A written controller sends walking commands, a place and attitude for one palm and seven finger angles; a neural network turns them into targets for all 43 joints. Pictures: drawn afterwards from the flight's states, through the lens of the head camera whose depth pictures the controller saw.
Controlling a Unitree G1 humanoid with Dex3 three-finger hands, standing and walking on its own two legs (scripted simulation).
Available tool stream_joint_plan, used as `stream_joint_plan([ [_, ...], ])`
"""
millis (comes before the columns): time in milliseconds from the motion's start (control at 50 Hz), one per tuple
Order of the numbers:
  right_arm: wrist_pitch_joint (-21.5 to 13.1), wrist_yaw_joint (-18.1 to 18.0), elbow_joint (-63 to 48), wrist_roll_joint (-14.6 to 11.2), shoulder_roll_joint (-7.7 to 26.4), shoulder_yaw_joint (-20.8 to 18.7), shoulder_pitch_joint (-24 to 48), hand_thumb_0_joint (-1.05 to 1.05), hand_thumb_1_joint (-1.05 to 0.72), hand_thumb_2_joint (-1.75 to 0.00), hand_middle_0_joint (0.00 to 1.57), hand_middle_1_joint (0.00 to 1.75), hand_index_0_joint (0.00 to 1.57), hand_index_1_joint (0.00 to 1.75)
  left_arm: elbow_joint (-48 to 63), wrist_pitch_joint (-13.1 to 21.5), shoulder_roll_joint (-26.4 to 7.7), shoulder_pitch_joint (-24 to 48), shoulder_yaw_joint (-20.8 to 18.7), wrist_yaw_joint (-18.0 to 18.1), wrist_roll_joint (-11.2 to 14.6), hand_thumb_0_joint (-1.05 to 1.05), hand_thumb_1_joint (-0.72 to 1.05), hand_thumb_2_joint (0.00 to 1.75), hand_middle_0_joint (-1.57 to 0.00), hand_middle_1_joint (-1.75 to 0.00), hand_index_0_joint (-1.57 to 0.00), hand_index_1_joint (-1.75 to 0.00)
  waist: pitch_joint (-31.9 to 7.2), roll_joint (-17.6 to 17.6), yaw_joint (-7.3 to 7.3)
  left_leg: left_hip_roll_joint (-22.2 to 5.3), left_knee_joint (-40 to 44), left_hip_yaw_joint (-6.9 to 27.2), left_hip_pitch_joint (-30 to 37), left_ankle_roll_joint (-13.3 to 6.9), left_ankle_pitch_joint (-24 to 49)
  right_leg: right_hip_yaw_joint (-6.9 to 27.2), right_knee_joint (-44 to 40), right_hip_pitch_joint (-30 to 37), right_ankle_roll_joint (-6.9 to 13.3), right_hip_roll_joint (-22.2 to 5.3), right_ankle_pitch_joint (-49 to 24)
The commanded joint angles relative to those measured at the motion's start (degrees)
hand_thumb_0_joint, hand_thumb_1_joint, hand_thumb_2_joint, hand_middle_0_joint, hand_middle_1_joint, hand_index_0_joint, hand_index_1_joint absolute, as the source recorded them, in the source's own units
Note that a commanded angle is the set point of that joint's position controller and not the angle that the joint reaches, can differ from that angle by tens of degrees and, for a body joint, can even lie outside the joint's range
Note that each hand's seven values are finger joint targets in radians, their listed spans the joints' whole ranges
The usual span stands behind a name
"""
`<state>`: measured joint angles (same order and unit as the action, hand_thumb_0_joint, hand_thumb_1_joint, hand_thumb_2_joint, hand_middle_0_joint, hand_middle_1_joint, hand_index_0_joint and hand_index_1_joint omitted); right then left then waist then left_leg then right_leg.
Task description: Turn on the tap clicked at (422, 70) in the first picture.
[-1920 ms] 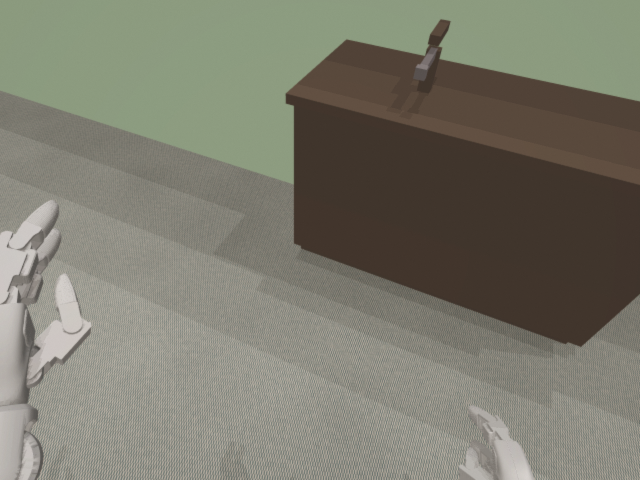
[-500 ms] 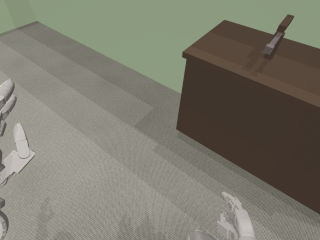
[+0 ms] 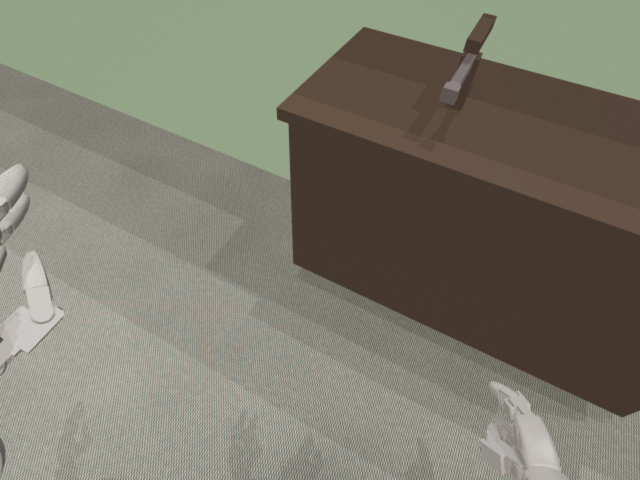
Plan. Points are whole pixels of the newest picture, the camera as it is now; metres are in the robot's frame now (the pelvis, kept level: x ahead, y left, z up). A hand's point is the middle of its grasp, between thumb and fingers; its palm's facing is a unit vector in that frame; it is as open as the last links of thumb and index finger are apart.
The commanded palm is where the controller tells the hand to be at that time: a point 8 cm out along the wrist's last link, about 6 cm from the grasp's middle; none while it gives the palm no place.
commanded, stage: turn to face it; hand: left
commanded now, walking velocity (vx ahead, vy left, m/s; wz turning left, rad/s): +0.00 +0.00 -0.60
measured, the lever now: (450, 93) +0.76 -0.19 +0.08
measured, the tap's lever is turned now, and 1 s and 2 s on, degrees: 0 0 0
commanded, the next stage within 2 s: take the last steps up to it in 1.18 s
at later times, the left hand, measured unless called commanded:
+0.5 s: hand (216, 283) +0.26 +0.12 +0.17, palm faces +0.08 -0.86 -0.50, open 7.4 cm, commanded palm +0.21 +0.19 +0.18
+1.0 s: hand (249, 355) +0.20 +0.08 +0.17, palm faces -0.08 -0.91 -0.40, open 7.4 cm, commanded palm +0.18 +0.12 +0.18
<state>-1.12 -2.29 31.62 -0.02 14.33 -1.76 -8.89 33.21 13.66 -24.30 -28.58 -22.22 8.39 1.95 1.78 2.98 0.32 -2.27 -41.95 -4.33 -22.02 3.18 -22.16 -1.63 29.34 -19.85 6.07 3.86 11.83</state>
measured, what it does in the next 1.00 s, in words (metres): walks backwards, turning right: left foot, then right foot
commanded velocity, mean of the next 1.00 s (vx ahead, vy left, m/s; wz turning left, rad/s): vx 0.00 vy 0.00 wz -0.55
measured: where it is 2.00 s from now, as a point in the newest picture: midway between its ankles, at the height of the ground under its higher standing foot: outside the picture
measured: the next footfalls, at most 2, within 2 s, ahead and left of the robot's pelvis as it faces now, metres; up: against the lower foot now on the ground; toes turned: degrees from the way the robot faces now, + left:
left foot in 0.08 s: +0.04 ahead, +0.14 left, +0.00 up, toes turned +3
right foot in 0.42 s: +0.02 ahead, -0.14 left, +0.00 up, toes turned -23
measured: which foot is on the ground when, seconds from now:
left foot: up 0.00-0.06, down 0.08-0.46, up 0.48-0.82, down 0.84-1.00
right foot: down 0.00-0.12, up 0.14-0.40, down 0.42-0.86, up 0.88-1.00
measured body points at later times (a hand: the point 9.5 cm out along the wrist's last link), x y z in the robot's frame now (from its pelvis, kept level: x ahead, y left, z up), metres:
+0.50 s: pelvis -0.03 -0.02 -0.01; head +0.01 -0.06 +0.43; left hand +0.25 +0.17 +0.19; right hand +0.06 -0.27 -0.12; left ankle -0.01 +0.13 -0.71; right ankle -0.01 -0.12 -0.74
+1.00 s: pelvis -0.11 -0.02 +0.00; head -0.12 -0.01 +0.45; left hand +0.19 +0.13 +0.19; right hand -0.09 -0.29 -0.09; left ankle -0.01 +0.11 -0.74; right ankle -0.12 -0.11 -0.68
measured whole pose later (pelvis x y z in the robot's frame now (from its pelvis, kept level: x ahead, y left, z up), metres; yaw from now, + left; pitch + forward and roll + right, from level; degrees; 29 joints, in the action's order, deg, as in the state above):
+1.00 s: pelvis -0.11 -0.02 +0.00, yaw -35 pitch -2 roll +1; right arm -0.1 -1.4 30.8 -0.7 9.9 0.2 -13.3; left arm 25.4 10.7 -20.2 -25.3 -20.1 7.6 1.3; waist 0.4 0.0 2.5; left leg -6.4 -31.3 -6.5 -13.3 2.6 -15.2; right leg -0.7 58.7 -30.1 -1.8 2.8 22.4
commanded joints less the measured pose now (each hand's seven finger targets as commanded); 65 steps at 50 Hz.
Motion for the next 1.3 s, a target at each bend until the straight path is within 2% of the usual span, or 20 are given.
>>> stream_joint_plan([
  [0,-0.47,-0.17,-9.12,-0.83,3.40,-0.46,1.70,0.00,-0.90,-0.90,0.20,0.30,0.20,0.30,7.63,1.46,-7.06,0.36,-6.51,1.57,0.41,0.00,0.90,0.90,-0.20,-0.30,-0.20,-0.30,-13.44,0.53,0.90,-1.70,9.33,1.16,3.70,-0.49,3.30,19.95,-4.77,12.29,1.54,-16.54,-24.77],
  [40,0.20,-0.36,-9.31,-1.02,4.03,-0.78,0.82,0.00,-0.90,-0.90,0.20,0.30,0.20,0.30,8.54,1.12,-7.09,3.02,-5.72,1.52,0.26,0.00,0.90,0.90,-0.20,-0.30,-0.20,-0.30,-12.85,-0.94,0.11,-3.43,15.89,1.11,11.82,-1.43,9.11,19.10,-3.08,6.12,-1.19,-13.93,-17.59],
  [100,-0.01,-0.81,-10.27,-0.80,4.93,-1.20,1.35,0.00,-0.90,-0.90,0.20,0.30,0.20,0.30,10.15,1.43,-7.77,4.96,-5.59,0.88,-0.16,0.00,0.90,0.90,-0.20,-0.30,-0.20,-0.30,-10.33,-16.15,1.14,-20.18,20.45,13.40,20.11,-9.07,31.66,9.30,13.24,-8.58,-7.02,-3.17,11.64],
  [140,-0.82,-0.55,-9.60,0.45,3.02,-0.27,2.00,0.00,-0.90,-0.90,0.20,0.30,0.20,0.30,10.23,1.58,-7.61,6.27,-4.70,0.52,-1.07,0.00,0.90,0.90,-0.20,-0.30,-0.20,-0.30,-6.72,-19.18,1.49,-24.55,22.19,13.29,16.36,-11.89,35.87,3.58,27.86,-11.24,-7.83,-4.01,17.99],
  [220,-2.18,1.25,-9.04,-0.33,4.89,-1.12,-0.60,0.00,-0.90,-0.90,0.20,0.30,0.20,0.30,12.02,0.43,-4.17,10.25,-0.55,-0.22,-1.05,0.00,0.90,0.90,-0.20,-0.30,-0.20,-0.30,-4.77,-17.62,0.23,-19.22,17.97,-0.85,17.16,-7.07,43.27,-2.05,19.48,-7.81,-8.55,-4.58,11.35],
  [380,-3.78,1.89,-9.11,-0.63,4.91,-1.26,-1.51,0.00,-0.90,-0.90,0.20,0.30,0.20,0.30,5.67,-0.16,-6.51,6.53,-4.82,-0.22,-0.17,0.00,0.90,0.90,-0.20,-0.30,-0.20,-0.30,-5.96,-15.05,0.23,-17.60,8.03,-6.67,11.29,-3.21,31.86,-6.79,-0.03,8.31,-8.03,-2.97,0.41],
  [400,-3.71,2.10,-9.23,-1.00,4.49,-1.18,-1.22,0.00,-0.90,-0.90,0.20,0.30,0.20,0.30,6.32,0.15,-7.75,5.96,-5.87,-0.06,-0.31,0.00,0.90,0.90,-0.20,-0.30,-0.20,-0.30,-8.25,-10.84,0.62,-15.60,1.07,-7.98,8.94,-2.12,27.53,-3.40,-2.94,12.99,-6.50,-5.61,-8.32],
  [440,-3.36,1.65,-10.75,-0.73,1.74,0.05,1.65,0.00,-0.90,-0.90,0.20,0.30,0.20,0.30,7.93,0.83,-11.67,3.80,-9.84,1.24,-0.16,0.00,0.90,0.90,-0.20,-0.30,-0.20,-0.30,-11.32,10.85,1.94,-3.22,-20.93,-5.36,-10.49,1.56,-14.00,21.97,-2.96,23.30,3.48,-21.16,-53.61],
  [500,-1.18,1.60,-10.37,-0.89,1.10,0.15,2.10,0.00,-0.90,-0.90,0.20,0.30,0.20,0.30,11.05,0.29,-11.77,-2.98,-11.87,1.56,1.18,0.00,0.90,0.90,-0.20,-0.30,-0.20,-0.30,-13.92,4.84,0.98,-5.18,-28.30,5.53,-12.28,1.61,-8.67,22.00,-3.20,20.42,4.71,-20.81,-35.28],
  [560,0.95,1.67,-8.65,-0.45,1.33,0.78,3.49,0.00,-0.90,-0.90,0.20,0.30,0.20,0.30,13.85,1.38,-10.04,-2.48,-11.17,1.69,1.57,0.00,0.90,0.90,-0.20,-0.30,-0.20,-0.30,-14.75,-0.12,-0.17,-3.87,-22.83,4.51,-9.81,2.17,-2.89,16.21,-5.48,16.82,3.50,-17.29,-23.94],
  [780,1.52,0.29,-8.82,-0.73,4.17,-0.46,0.99,0.00,-0.90,-0.90,0.20,0.30,0.20,0.30,6.06,-0.27,-6.57,3.02,-5.02,0.84,1.07,0.00,0.90,0.90,-0.20,-0.30,-0.20,-0.30,-9.02,2.19,0.21,0.14,13.83,1.23,13.18,-1.65,-1.14,22.59,-13.74,-4.29,-0.45,-12.24,13.87],
  [840,0.59,-0.57,-10.19,-0.26,6.27,-0.80,1.90,0.00,-0.90,-0.90,0.20,0.30,0.20,0.30,7.32,1.07,-6.59,7.49,-4.51,0.03,0.29,0.00,0.90,0.90,-0.20,-0.30,-0.20,-0.30,-3.33,-17.31,0.59,-20.12,30.09,19.87,14.90,-11.51,-7.10,8.76,15.19,-16.56,-7.12,0.51,15.10],
  [860,-0.35,-0.88,-10.18,-0.65,3.76,-0.58,2.42,0.00,-0.90,-0.90,0.20,0.30,0.20,0.30,8.24,1.49,-8.80,9.88,-5.58,0.45,-0.70,0.00,0.90,0.90,-0.20,-0.30,-0.20,-0.30,-3.23,-18.63,1.39,-25.28,31.59,21.54,8.13,-14.49,-4.57,4.92,31.86,-14.47,-8.13,-1.07,14.39],
  [960,-2.66,0.43,-8.64,-1.12,4.48,-1.20,1.42,0.00,-0.90,-0.90,0.20,0.30,0.20,0.30,9.00,1.15,-3.64,13.01,-0.15,-0.13,-1.17,0.00,0.90,0.90,-0.20,-0.30,-0.20,-0.30,0.91,-18.26,1.26,-17.04,24.69,-1.49,2.49,-8.70,4.21,-1.13,25.49,-7.79,-9.10,-4.64,12.23],
  [1060,-5.50,0.71,-7.25,-0.85,5.49,-1.15,-0.57,0.00,-0.90,-0.90,0.20,0.30,0.20,0.30,4.27,0.37,-5.59,13.49,-1.88,0.83,-1.66,0.00,0.90,0.90,-0.20,-0.30,-0.20,-0.30,-2.18,-14.35,0.45,-14.33,12.69,-1.46,0.91,-4.80,5.77,-6.40,1.66,8.07,-9.17,-2.38,6.41],
  [1080,-5.82,0.93,-7.03,-1.11,4.64,-1.12,-0.77,0.00,-0.90,-0.90,0.20,0.30,0.20,0.30,4.76,0.63,-5.82,13.94,-2.19,0.74,-1.59,0.00,0.90,0.90,-0.20,-0.30,-0.20,-0.30,-3.95,-9.38,0.11,-11.88,6.44,-2.52,0.90,-3.53,4.13,-2.80,-2.86,9.80,-7.80,-5.30,2.95],
  [1120,-5.75,0.80,-7.93,-0.63,2.11,-0.33,1.95,0.00,-0.90,-0.90,0.20,0.30,0.20,0.30,4.67,1.54,-11.95,11.97,-8.19,1.61,-1.18,0.00,0.90,0.90,-0.20,-0.30,-0.20,-0.30,-6.36,12.49,1.41,-1.29,-16.42,-2.23,-10.52,-0.06,-12.56,24.44,-10.48,12.00,2.22,-22.38,-16.34],
  [1140,-5.44,0.57,-7.47,-0.94,2.85,-0.95,2.86,0.00,-0.90,-0.90,0.20,0.30,0.20,0.30,4.71,0.97,-11.16,10.30,-8.39,1.56,-0.21,0.00,0.90,0.90,-0.20,-0.30,-0.20,-0.30,-8.40,12.04,1.94,-2.24,-23.44,4.30,-8.63,-0.43,-10.05,27.38,-12.55,8.69,2.84,-23.81,-8.93],
  [1200,-3.02,0.92,-6.55,-0.41,1.35,0.58,3.09,0.00,-0.90,-0.90,0.20,0.30,0.20,0.30,6.91,1.95,-10.38,-1.12,-10.53,1.17,0.83,0.00,0.90,0.90,-0.20,-0.30,-0.20,-0.30,-9.67,2.12,0.73,-3.15,-24.65,6.28,-11.06,0.26,-1.91,20.98,-10.23,10.95,4.00,-19.72,-2.81],
  [1280,-2.76,0.06,-5.94,-0.45,2.39,-0.09,4.03,0.00,-0.90,-0.90,0.20,0.30,0.20,0.30,7.23,3.03,-9.67,-3.18,-11.00,1.43,0.89,0.00,0.90,0.90,-0.20,-0.30,-0.20,-0.30,-12.67,3.99,0.06,-1.32,-12.46,2.98,-5.61,-0.23,-1.90,15.21,-10.51,11.74,2.44,-16.80,-6.96],
])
